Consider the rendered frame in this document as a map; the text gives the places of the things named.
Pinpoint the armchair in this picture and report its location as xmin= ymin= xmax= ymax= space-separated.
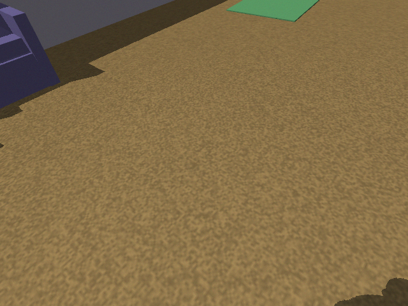
xmin=0 ymin=3 xmax=61 ymax=108

